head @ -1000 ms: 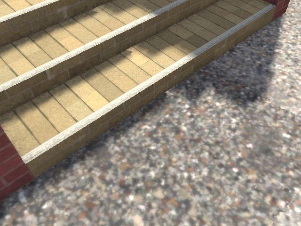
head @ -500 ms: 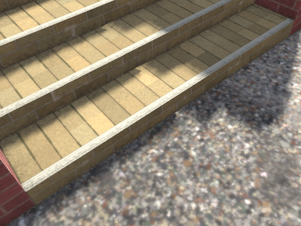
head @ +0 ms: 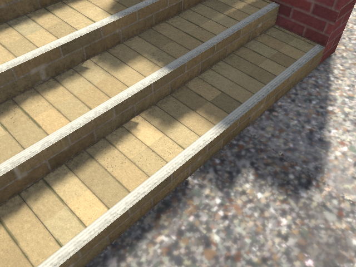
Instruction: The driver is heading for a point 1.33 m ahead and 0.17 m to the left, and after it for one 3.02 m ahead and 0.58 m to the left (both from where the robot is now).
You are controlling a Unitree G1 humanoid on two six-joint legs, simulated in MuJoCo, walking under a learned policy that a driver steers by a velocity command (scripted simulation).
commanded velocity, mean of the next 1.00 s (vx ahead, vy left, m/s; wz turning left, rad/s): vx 0.47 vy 0.00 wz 0.00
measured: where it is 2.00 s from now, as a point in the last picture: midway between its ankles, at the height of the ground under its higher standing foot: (173, 201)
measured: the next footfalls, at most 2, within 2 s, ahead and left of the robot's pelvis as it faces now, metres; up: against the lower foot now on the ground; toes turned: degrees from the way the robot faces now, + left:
right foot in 0.28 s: +0.34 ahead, -0.16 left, +0.00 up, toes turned -2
left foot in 0.82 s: +0.60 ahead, +0.07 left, +0.00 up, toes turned +3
